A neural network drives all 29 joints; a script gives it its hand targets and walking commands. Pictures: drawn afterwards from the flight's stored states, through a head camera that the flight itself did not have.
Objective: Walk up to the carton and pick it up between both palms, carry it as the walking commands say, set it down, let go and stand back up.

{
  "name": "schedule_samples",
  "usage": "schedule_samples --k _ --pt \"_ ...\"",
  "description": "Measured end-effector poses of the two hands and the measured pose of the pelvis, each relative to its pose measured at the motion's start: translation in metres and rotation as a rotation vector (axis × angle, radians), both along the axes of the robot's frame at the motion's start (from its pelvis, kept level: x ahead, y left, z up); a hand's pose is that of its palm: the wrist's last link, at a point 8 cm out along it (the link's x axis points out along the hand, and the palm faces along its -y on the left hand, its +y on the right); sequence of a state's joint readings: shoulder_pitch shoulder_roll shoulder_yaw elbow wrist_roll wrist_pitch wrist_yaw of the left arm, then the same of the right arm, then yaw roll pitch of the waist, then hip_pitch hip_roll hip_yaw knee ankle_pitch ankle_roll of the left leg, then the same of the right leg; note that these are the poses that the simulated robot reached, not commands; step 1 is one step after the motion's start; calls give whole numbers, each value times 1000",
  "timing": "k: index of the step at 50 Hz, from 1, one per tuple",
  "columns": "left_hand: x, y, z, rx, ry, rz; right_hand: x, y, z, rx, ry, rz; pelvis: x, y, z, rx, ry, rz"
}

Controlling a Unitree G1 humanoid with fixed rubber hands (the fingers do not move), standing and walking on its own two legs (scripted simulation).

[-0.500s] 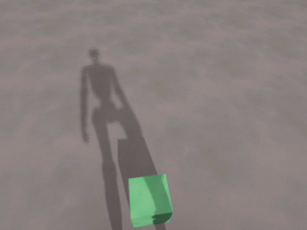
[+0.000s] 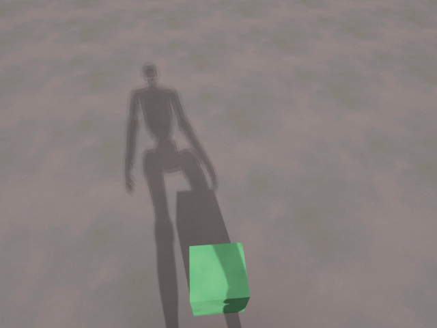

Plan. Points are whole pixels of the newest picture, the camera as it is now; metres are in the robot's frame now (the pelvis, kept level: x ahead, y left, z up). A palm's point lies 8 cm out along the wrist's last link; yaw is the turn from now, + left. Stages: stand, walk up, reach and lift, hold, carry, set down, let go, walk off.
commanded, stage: walk up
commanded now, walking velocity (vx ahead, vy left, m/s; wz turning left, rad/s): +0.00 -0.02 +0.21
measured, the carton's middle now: (217, 280) +0.39 +0.00 -0.64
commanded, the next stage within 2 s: stand in 1.68 s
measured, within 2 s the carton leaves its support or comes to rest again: neither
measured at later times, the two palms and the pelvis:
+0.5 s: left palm out of the picture -0.02 +0.26 -0.13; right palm out of the picture +0.05 -0.25 -0.11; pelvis -0.01 +0.00 +0.01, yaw +6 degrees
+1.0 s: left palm out of the picture -0.04 +0.19 -0.14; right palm out of the picture +0.05 -0.31 -0.13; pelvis -0.01 -0.06 +0.00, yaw +7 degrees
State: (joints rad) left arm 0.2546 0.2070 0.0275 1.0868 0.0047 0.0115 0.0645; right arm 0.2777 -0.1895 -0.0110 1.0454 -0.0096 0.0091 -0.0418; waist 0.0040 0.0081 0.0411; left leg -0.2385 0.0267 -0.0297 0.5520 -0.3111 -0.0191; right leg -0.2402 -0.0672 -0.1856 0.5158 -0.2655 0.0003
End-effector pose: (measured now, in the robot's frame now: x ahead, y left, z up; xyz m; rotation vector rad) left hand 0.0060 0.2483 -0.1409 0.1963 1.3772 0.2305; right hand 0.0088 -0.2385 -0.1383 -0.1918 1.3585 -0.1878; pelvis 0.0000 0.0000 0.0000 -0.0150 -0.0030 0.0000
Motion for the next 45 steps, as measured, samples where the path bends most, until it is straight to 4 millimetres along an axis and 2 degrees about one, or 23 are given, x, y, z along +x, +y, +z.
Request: schedule_samples --k 6,16,20,26,35,41,45 --pt "-3 5 2 -2 -27 9 31 -3 8 -18 -88 59 -6 1 1 7 0 17" --pt "-27 9 4 14 -25 48 55 -17 13 -49 -146 123 -14 0 -1 -6 2 60" --pt "-30 12 -3 -8 -16 60 52 -10 16 -57 -140 141 -14 3 -2 -3 2 73" --pt "-24 5 12 -15 -47 64 39 -15 24 -47 -84 133 -11 -5 11 -12 29 102" --pt "-59 -33 13 -3 29 112 45 -49 11 -25 -60 129 -7 -36 6 3 15 117" --pt "-58 -55 11 -39 18 129 49 -45 7 8 -49 147 -4 -40 7 10 5 129" --pt "-54 -55 5 -45 19 132 46 -50 9 -19 -54 138 -7 -46 5 9 8 120"
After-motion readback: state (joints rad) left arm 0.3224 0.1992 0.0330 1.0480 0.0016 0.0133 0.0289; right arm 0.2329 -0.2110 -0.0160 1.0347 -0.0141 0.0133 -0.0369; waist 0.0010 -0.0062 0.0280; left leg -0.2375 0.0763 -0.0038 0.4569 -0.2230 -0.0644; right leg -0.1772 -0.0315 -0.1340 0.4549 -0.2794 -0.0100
